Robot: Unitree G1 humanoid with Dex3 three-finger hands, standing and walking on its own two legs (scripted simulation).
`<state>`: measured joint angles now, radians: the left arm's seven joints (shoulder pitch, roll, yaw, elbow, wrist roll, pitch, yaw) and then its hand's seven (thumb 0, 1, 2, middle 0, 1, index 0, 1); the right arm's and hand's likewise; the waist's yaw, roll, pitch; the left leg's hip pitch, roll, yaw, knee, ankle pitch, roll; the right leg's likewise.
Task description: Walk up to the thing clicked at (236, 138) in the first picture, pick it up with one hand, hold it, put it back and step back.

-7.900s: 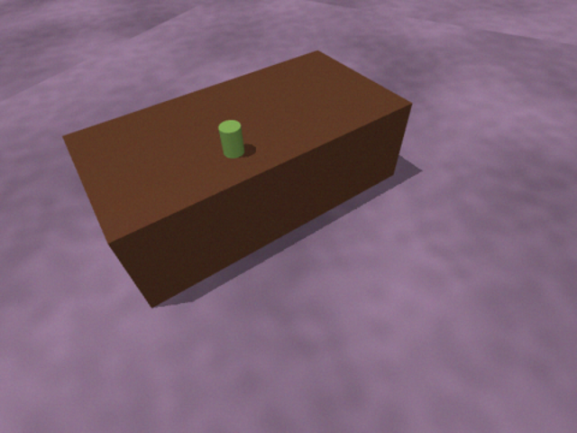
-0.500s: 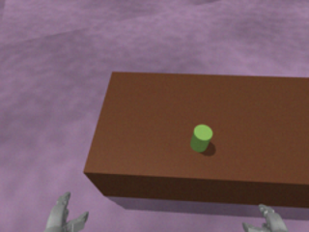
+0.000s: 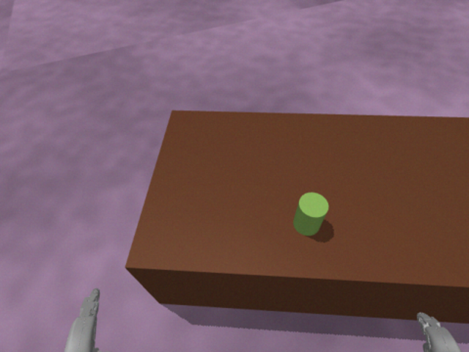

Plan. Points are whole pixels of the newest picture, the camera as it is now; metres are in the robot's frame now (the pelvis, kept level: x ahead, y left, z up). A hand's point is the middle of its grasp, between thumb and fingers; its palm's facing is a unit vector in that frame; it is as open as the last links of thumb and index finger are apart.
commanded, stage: go down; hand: right
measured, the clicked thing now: (309, 214) +0.52 -0.18 -0.27
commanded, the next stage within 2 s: none
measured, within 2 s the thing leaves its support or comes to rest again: neither
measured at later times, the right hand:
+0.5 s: hand out of the picture +0.16 -0.27 -0.11, palm faces +0.09 +0.94 -0.32, open 17.6 cm
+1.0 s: hand (424, 343) +0.17 -0.28 -0.09, palm faces +0.14 +0.94 -0.31, open 17.5 cm
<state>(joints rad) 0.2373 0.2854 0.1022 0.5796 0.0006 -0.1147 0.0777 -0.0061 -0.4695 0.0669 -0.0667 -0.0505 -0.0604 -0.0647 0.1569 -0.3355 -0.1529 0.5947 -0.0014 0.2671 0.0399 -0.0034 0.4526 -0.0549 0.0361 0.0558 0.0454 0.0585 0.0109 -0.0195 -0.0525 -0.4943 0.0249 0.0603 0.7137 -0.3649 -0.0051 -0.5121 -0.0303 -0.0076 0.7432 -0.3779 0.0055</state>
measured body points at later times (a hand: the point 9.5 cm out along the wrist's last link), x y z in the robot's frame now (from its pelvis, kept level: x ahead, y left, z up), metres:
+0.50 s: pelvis +0.01 +0.00 -0.01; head +0.05 +0.00 +0.43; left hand +0.16 +0.28 -0.07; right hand +0.15 -0.31 -0.08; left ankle -0.01 +0.12 -0.71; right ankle -0.01 -0.12 -0.71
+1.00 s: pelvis -0.01 +0.00 -0.02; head +0.03 -0.01 +0.43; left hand +0.15 +0.26 -0.06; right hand +0.16 -0.33 -0.06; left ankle -0.01 +0.12 -0.71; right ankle -0.01 -0.12 -0.71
